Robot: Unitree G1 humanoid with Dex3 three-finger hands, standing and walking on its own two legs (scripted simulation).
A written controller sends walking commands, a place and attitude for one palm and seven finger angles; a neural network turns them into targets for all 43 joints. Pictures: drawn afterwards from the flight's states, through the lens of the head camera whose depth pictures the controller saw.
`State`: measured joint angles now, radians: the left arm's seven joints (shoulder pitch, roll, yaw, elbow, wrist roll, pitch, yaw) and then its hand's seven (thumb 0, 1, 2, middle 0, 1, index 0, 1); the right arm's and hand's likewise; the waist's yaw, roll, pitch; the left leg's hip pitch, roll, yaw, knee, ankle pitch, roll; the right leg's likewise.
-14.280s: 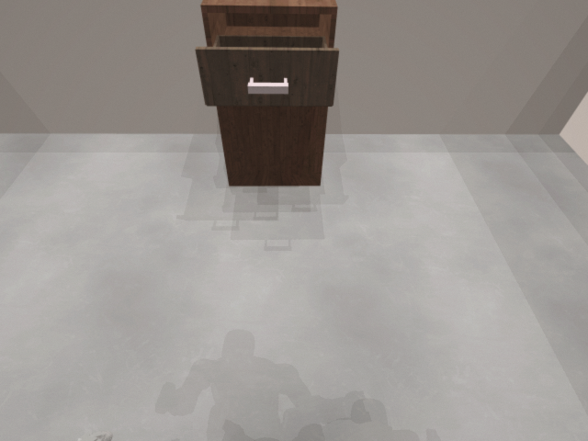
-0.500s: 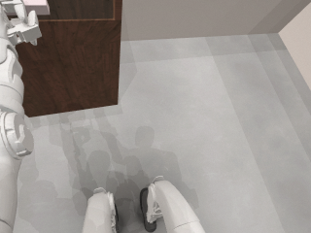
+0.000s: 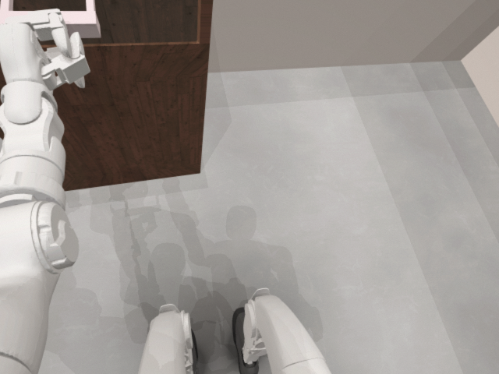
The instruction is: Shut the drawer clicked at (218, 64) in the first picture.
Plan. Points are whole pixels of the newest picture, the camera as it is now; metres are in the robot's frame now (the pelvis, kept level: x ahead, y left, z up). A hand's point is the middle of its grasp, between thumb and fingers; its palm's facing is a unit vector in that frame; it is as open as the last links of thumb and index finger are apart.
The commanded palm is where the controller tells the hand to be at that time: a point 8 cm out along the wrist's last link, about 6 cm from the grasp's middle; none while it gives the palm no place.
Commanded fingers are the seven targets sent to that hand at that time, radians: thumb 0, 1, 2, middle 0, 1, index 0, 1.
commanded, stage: pull the fist back off the drawer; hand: left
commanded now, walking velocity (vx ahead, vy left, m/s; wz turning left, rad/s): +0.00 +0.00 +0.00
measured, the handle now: (50, 12) +0.64 +0.22 +0.07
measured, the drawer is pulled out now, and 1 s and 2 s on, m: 0.00 0.00 0.00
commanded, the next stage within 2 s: draw the hand back to the body in 0.16 s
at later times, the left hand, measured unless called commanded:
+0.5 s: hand (56, 74) +0.51 +0.19 +0.10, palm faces +0.11 -0.99 -0.04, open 3.3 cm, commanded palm +0.46 +0.22 +0.12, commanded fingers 0.00 0.90 0.90 -1.40 -1.60 -1.40 -1.60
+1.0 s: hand out of the picture +0.35 +0.21 +0.19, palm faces +0.24 -0.94 -0.24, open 3.3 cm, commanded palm +0.31 +0.25 +0.21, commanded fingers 0.00 0.90 0.90 -1.40 -1.60 -1.40 -1.60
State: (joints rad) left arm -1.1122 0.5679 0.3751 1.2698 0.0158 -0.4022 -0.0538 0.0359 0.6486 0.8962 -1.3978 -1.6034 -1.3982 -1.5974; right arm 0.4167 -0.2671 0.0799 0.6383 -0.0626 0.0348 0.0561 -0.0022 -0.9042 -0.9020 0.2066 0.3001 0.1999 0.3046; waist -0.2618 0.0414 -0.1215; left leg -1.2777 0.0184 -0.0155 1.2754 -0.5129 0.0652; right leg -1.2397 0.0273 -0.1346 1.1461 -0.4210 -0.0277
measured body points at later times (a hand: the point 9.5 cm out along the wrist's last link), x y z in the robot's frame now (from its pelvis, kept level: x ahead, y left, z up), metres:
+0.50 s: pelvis +0.06 +0.00 +0.05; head +0.18 +0.01 +0.49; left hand +0.49 +0.24 +0.11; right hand +0.09 -0.25 -0.06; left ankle +0.03 +0.08 -0.62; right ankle +0.06 -0.11 -0.62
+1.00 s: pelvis +0.06 -0.01 +0.11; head +0.07 -0.02 +0.56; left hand +0.33 +0.26 +0.20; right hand +0.26 -0.23 +0.02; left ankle +0.03 +0.07 -0.62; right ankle +0.06 -0.11 -0.62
